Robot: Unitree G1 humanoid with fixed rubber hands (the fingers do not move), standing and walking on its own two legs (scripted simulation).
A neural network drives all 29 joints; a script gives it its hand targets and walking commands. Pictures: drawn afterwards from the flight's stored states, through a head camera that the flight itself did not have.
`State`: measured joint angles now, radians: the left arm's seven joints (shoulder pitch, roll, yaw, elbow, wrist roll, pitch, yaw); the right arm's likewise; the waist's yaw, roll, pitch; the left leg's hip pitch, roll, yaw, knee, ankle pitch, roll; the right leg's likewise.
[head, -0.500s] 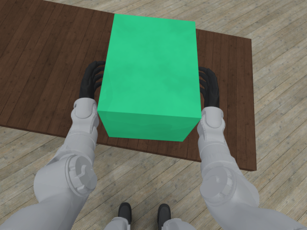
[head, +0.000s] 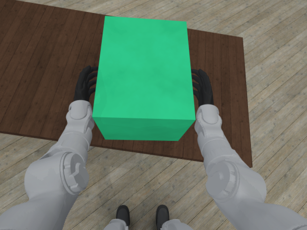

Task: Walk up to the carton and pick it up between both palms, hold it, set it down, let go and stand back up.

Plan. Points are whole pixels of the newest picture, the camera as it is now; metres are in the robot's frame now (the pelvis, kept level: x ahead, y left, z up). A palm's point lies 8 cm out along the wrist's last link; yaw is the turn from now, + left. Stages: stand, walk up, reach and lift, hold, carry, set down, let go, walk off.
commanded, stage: set down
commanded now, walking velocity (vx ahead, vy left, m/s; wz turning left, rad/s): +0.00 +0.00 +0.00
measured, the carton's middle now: (144, 82) +0.51 +0.02 -0.05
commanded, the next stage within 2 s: none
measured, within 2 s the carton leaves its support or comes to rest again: neither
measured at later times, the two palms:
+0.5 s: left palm (59, 86) +0.46 +0.24 +0.00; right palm (223, 86) +0.47 -0.19 +0.01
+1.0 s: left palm (43, 55) +0.47 +0.23 +0.11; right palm (242, 60) +0.47 -0.19 +0.11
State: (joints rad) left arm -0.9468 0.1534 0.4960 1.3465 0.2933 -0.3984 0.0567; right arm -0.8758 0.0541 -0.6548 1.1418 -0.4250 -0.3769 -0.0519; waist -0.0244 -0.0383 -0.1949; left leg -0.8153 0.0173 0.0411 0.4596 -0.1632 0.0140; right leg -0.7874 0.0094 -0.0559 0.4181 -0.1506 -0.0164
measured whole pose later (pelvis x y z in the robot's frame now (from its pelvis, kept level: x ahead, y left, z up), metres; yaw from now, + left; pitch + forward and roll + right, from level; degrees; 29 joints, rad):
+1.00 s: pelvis -0.02 +0.00 -0.02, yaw +0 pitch +27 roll -2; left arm -1.25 0.40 -0.16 1.50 -0.39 -0.19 -0.01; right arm -1.16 -0.34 0.07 1.34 0.40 -0.13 -0.03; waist 0.00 -0.02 -0.28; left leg -0.89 0.03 0.03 0.66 -0.25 0.01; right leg -0.85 0.02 -0.07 0.61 -0.23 -0.02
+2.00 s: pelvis -0.03 -0.01 -0.01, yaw +1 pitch +15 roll -1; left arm -0.65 0.31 0.00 1.21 -0.26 -0.37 -0.03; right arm -0.62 -0.17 0.12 1.13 0.37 -0.34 -0.11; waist 0.00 -0.02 -0.17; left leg -0.68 0.03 0.01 0.66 -0.25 0.00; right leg -0.64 0.01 -0.08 0.62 -0.25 -0.03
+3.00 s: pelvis +0.01 +0.00 +0.01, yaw +0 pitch -1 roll -1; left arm 0.05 0.25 0.00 0.71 -0.15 -0.34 -0.03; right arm 0.02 -0.13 0.07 0.88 0.19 -0.51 -0.03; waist 0.01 -0.02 0.04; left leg -0.24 0.03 0.04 0.57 -0.32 0.00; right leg -0.21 0.02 -0.05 0.52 -0.30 -0.02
